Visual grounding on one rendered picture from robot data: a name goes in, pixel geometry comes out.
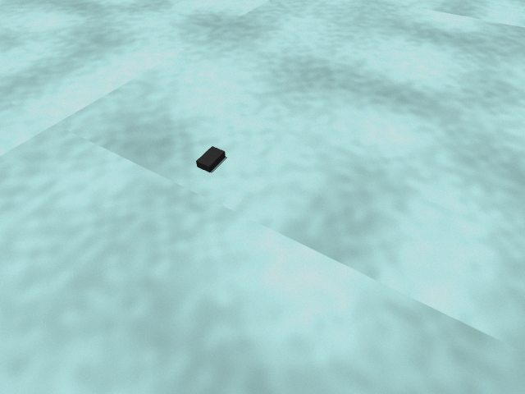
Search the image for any small box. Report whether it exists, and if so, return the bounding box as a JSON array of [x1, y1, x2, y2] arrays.
[[196, 146, 226, 172]]

